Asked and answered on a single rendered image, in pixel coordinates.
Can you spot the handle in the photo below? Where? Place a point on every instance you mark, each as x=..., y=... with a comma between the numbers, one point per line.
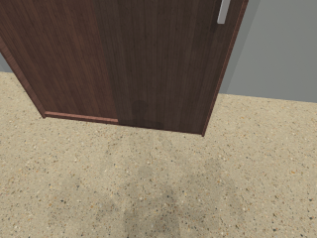
x=223, y=11

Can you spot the wardrobe door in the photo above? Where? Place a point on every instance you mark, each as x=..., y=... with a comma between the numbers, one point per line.
x=164, y=58
x=57, y=46

